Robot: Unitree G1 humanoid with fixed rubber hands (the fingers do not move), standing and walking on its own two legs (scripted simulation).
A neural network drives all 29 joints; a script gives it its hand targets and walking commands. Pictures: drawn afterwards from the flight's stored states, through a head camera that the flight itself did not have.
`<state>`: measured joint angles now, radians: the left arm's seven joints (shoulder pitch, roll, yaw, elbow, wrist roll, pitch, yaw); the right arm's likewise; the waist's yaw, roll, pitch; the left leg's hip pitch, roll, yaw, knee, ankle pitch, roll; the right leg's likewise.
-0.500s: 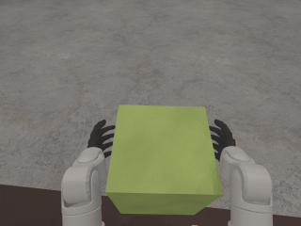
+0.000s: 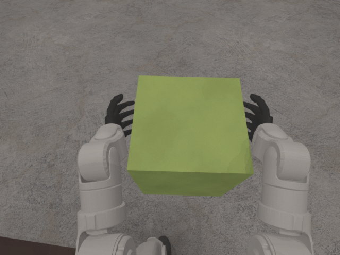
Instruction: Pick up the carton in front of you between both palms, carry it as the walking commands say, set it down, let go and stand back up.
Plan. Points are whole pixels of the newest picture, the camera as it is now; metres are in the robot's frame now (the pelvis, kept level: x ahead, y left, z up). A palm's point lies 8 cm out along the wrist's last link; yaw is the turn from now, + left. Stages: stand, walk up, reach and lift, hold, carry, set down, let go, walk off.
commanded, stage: carry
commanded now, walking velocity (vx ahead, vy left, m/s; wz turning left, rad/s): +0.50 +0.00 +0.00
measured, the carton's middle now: (184, 143) +0.36 +0.00 +0.04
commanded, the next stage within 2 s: none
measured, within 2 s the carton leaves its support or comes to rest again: neither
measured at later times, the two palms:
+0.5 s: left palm (149, 42) +0.71 +0.11 +0.10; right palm (244, 42) +0.71 -0.19 +0.09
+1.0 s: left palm (142, 12) +1.01 +0.18 +0.05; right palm (213, 12) +0.99 -0.12 +0.05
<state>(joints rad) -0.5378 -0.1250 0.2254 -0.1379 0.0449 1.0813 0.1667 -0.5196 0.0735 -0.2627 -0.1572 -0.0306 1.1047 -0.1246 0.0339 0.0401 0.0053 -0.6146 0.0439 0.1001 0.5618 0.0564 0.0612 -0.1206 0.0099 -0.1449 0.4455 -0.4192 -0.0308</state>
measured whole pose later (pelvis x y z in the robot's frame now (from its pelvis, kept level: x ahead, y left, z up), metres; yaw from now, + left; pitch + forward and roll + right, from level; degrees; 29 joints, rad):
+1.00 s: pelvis +0.68 +0.04 -0.04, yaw -1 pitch +6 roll -2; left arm -0.42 -0.12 0.19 -0.19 0.02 1.09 0.17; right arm -0.37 0.12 -0.22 -0.19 -0.04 1.07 -0.13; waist -0.02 0.01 -0.01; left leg -0.38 0.02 0.14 0.46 -0.19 0.08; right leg -0.48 -0.02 -0.04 1.13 -0.39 0.01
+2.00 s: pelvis +1.33 +0.10 -0.03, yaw -1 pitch +4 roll -2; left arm -0.08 -0.13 0.03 -0.50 0.08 1.23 0.14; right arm -0.04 0.13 -0.08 -0.49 -0.06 1.20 -0.10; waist -0.03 0.00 -0.15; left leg -0.17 0.05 0.26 0.27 -0.20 0.07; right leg -0.56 -0.10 -0.10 0.91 -0.19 0.01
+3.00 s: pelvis +1.75 +0.11 -0.05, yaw +1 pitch +5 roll +0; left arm -0.08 -0.13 0.06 -0.42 0.09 1.21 0.12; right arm -0.06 0.13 -0.07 -0.41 -0.09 1.20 -0.10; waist 0.00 0.00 -0.16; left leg -0.25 0.05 0.18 0.52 -0.35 0.01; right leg -0.22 -0.09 -0.17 0.51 -0.35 0.04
